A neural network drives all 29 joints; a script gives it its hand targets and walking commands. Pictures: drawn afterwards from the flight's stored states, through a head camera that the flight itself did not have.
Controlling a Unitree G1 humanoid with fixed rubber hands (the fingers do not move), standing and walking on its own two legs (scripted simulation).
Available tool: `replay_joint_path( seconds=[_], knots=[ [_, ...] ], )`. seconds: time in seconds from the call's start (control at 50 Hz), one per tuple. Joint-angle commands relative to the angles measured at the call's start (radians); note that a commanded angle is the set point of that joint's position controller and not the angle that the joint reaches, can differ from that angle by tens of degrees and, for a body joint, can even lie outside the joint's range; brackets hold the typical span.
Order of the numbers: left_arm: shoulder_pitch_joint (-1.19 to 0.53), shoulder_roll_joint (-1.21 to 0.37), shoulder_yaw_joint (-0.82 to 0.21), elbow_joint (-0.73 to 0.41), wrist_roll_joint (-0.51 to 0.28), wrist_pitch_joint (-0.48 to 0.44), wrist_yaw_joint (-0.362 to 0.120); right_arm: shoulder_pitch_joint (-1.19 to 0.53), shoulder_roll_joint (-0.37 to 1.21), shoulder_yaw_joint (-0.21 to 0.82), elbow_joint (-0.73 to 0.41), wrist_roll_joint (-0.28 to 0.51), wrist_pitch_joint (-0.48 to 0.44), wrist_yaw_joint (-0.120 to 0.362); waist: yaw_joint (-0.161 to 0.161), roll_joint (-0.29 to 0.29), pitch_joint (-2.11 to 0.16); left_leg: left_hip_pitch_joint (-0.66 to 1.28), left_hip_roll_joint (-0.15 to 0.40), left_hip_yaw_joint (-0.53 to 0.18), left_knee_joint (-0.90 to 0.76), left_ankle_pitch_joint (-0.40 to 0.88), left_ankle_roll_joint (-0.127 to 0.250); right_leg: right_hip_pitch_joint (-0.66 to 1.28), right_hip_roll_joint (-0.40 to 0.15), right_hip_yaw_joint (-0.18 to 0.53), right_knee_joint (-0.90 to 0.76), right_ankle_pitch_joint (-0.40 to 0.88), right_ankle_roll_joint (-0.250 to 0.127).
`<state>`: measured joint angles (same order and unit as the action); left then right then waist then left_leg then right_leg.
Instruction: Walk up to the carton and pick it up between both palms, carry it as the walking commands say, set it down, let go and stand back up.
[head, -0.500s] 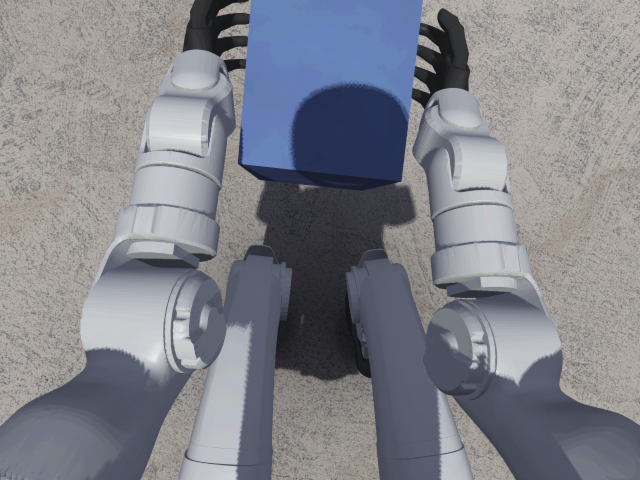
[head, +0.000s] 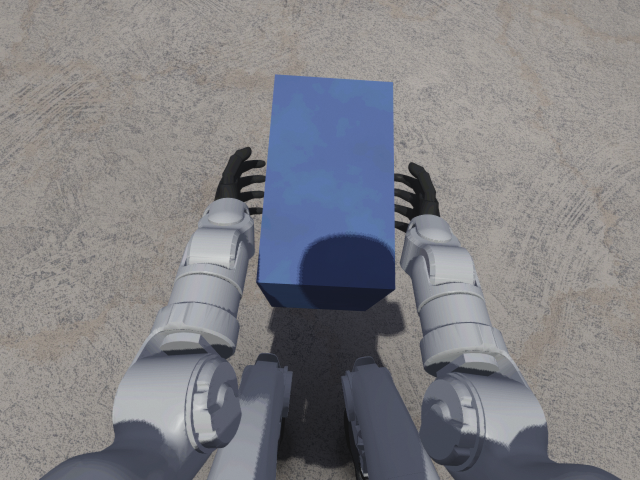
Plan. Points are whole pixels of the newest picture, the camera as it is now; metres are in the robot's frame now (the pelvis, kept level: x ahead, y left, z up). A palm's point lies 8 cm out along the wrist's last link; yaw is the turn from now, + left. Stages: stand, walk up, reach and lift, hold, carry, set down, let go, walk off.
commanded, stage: reach and lift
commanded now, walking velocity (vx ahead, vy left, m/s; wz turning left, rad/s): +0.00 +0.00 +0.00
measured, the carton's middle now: (325, 207) +0.49 -0.01 -0.08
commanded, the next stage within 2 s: none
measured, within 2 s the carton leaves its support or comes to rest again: neither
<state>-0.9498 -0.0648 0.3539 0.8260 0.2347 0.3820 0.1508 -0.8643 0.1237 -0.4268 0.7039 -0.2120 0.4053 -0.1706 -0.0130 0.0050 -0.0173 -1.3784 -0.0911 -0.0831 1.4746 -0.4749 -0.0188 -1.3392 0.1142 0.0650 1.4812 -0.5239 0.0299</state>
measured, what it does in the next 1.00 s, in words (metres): rises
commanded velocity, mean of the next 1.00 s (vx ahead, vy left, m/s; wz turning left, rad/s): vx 0.00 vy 0.00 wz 0.00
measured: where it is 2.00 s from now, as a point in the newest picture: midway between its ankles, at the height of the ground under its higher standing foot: (315, 462)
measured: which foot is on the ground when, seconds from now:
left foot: down 0.00-1.00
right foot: down 0.00-1.00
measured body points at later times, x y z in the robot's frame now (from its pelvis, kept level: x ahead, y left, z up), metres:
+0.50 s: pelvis +0.04 +0.00 +0.09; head +0.18 +0.00 +0.52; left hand +0.44 +0.10 +0.05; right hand +0.42 -0.14 +0.05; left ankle +0.11 +0.11 -0.56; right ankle +0.09 -0.12 -0.56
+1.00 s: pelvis +0.05 +0.00 +0.15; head +0.12 +0.01 +0.59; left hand +0.42 +0.11 +0.13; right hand +0.40 -0.13 +0.12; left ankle +0.11 +0.11 -0.56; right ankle +0.09 -0.12 -0.56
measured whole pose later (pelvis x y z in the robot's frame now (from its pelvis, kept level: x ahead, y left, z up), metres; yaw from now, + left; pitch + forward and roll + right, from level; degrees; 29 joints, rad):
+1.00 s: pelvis +0.05 +0.00 +0.15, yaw +1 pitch +8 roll -1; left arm -0.51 -0.19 0.32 0.64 0.29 0.29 0.12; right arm -0.47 0.22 -0.34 0.60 -0.25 0.29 -0.14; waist -0.03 0.00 0.01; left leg -0.61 -0.06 -0.11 0.75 -0.28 0.00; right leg -0.57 0.08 0.10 0.74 -0.31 0.00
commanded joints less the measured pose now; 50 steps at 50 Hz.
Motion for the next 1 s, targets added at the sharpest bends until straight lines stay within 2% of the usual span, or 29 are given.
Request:
replay_joint_path(
  seconds=[0.0, 0.1, 0.16, 0.22, 0.32, 0.4, 0.52, 0.6, 0.7, 0.78, 0.88, 0.98],
  knots=[
    [-0.422, -1.255, -0.311, 0.096, -0.089, -0.070, -0.249, -0.623, 1.130, 0.398, 0.075, 0.094, -0.100, 0.264, 0.010, 0.026, -0.713, 0.544, -0.051, 0.043, -0.324, 0.176, 0.025, 0.340, 0.054, -0.034, -0.337, 0.144, -0.008],
    [-0.312, -1.196, -0.273, 0.105, -0.036, -0.101, -0.257, -0.479, 1.104, 0.332, 0.100, 0.018, -0.128, 0.243, -0.016, -0.007, -0.597, 0.566, -0.054, 0.030, -0.397, 0.181, 0.032, 0.407, 0.046, -0.012, -0.435, 0.191, -0.003],
    [-0.294, -1.170, -0.297, 0.070, -0.028, -0.121, -0.263, -0.440, 1.101, 0.343, 0.070, 0.005, -0.144, 0.231, -0.033, -0.021, -0.607, 0.613, -0.049, 0.017, -0.433, 0.213, 0.038, 0.467, 0.041, 0.002, -0.480, 0.241, 0.001],
    [-0.291, -1.168, -0.368, 0.012, -0.039, -0.147, -0.260, -0.429, 1.130, 0.412, 0.020, 0.029, -0.166, 0.227, -0.022, -0.020, -0.676, 0.684, -0.048, 0.010, -0.460, 0.274, 0.037, 0.538, 0.041, 0.015, -0.511, 0.306, 0.006],
    [-0.282, -1.214, -0.520, -0.080, -0.087, -0.187, -0.243, -0.452, 1.173, 0.591, -0.104, 0.104, -0.204, 0.233, 0.002, 0.013, -0.861, 0.836, -0.045, -0.003, -0.480, 0.400, 0.028, 0.616, 0.044, 0.018, -0.519, 0.408, 0.009],
    [-0.216, -1.231, -0.567, -0.104, -0.088, -0.186, -0.235, -0.402, 1.170, 0.667, -0.140, 0.122, -0.205, 0.244, 0.008, 0.032, -0.890, 0.913, -0.036, -0.007, -0.508, 0.427, 0.025, 0.641, 0.039, 0.014, -0.543, 0.415, 0.005],
    [-0.105, -1.226, -0.524, -0.052, -0.054, -0.154, -0.249, -0.264, 1.164, 0.629, -0.063, 0.085, -0.170, 0.265, -0.005, 0.007, -0.698, 0.935, -0.025, -0.011, -0.599, 0.375, 0.038, 0.671, 0.031, 0.020, -0.637, 0.376, -0.003],
    [-0.034, -1.208, -0.480, -0.037, -0.034, -0.137, -0.259, -0.186, 1.160, 0.585, -0.029, 0.066, -0.153, 0.269, -0.010, -0.008, -0.579, 0.956, -0.022, -0.017, -0.662, 0.399, 0.044, 0.721, 0.022, 0.036, -0.712, 0.416, -0.001],
    [-0.015, -1.191, -0.477, -0.079, -0.043, -0.143, -0.261, -0.154, 1.168, 0.587, -0.055, 0.077, -0.156, 0.265, -0.006, -0.008, -0.527, 1.010, -0.021, -0.030, -0.719, 0.468, 0.046, 0.801, 0.007, 0.055, -0.778, 0.499, 0.000],
    [-0.056, -1.198, -0.529, -0.134, -0.065, -0.149, -0.260, -0.156, 1.198, 0.613, -0.081, 0.089, -0.165, 0.260, -0.015, -0.009, -0.540, 1.061, -0.018, -0.038, -0.755, 0.482, 0.041, 0.861, 0.002, 0.054, -0.814, 0.512, -0.003],
    [-0.086, -1.222, -0.563, -0.147, -0.067, -0.125, -0.264, -0.172, 1.210, 0.618, -0.093, 0.087, -0.151, 0.268, -0.034, 0.014, -0.521, 1.116, -0.010, -0.042, -0.803, 0.390, 0.040, 0.908, -0.005, 0.047, -0.855, 0.418, -0.018],
    [-0.071, -1.256, -0.544, -0.107, -0.061, -0.077, -0.272, -0.215, 1.195, 0.613, -0.097, 0.086, -0.110, 0.286, -0.039, 0.028, -0.461, 1.156, -0.002, -0.040, -0.862, 0.299, 0.043, 0.939, -0.013, 0.039, -0.897, 0.337, -0.032]
  ],
)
